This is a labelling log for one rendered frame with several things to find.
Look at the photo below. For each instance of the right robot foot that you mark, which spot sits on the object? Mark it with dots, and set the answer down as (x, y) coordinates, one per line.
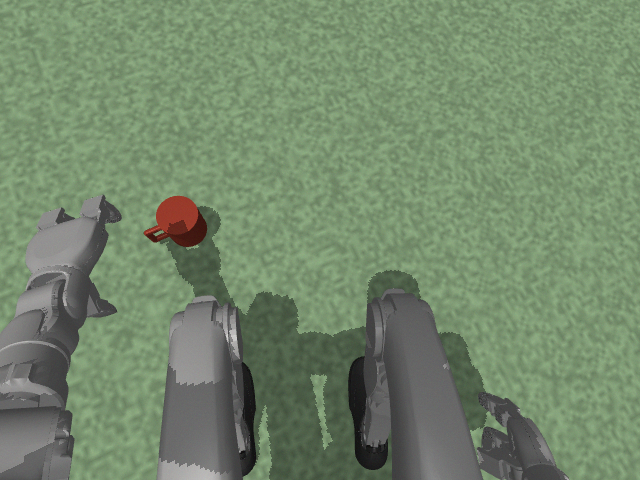
(369, 457)

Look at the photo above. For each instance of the mug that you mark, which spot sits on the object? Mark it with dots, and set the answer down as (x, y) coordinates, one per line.
(180, 219)

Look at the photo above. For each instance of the right robot hand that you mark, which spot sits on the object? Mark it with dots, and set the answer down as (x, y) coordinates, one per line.
(507, 456)

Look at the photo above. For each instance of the left robot foot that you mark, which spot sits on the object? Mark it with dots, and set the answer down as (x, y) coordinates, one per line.
(248, 456)

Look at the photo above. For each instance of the right robot arm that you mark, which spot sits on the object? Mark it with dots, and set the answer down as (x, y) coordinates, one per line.
(543, 472)

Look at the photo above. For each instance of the left robot hand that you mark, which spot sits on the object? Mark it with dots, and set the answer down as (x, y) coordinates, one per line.
(78, 243)

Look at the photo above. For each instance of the left robot arm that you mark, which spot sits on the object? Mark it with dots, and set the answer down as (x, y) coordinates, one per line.
(35, 355)

